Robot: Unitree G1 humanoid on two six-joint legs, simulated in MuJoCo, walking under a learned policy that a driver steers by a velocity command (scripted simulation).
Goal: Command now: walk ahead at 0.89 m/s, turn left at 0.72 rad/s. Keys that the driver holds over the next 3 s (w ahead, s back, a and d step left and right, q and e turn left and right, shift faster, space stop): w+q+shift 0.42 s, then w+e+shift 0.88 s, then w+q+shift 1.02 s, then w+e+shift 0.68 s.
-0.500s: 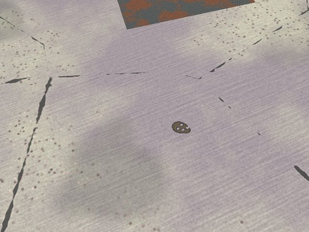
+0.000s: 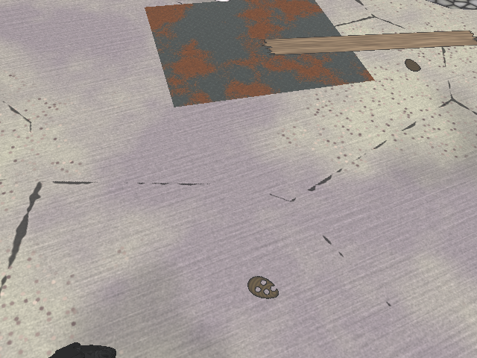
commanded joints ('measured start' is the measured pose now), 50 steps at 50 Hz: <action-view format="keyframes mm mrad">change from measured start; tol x32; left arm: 1 -264 47 0 -145 -15 -24 -5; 9 408 286 95 -19 15 -44 86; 50 292 95 58 102 -54 26 -23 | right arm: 1 -1 -187 -52 -50 -1 -15 -10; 25 -647 -61 43 -340 -40 28 86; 30 -85 -285 -38 -156 -78 17 6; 50 -277 -252 -36 -96 -25 -42 -65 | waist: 1 -16 148 119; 9 272 -208 -407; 24 111 27 204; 32 -74 103 -443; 39 142 82 100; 50 314 160 -42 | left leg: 1 -73 178 -254 -105 140 130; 7 -264 126 -173 341 781 15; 9 -647 -25 0 930 -191 -4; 11 -774 95 115 1090 -57 9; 21 -812 206 233 906 215 -14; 28 -176 -11 373 428 97 72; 32 479 553 -486 104 -170 134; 37 -136 368 72 -74 7 31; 46 -87 258 532 -174 735 -68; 50 77 322 526 263 1432 -96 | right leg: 1 -68 55 -62 -144 58 20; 7 704 92 -44 -305 7 -54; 9 1195 -403 537 -416 -614 -159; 10 1055 -448 826 -549 -802 -198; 24 397 -183 -240 -833 403 -120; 28 595 -232 -226 -422 1208 -158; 29 530 -214 -211 -143 1152 -154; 31 10 17 -73 662 -321 -122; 50 367 118 -271 -69 156 -228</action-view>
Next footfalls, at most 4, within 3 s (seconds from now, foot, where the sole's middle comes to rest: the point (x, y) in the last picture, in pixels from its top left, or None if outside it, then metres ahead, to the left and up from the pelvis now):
0.16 right None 0.31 -0.13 -0.78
0.60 left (125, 318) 0.62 0.23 -0.78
1.04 right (130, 192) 1.08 0.24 -0.78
1.48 left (108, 107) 1.53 0.34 -0.78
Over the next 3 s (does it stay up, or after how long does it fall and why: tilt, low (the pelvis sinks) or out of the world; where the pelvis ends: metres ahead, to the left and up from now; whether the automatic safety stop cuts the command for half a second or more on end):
stays up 2.65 0.58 -0.01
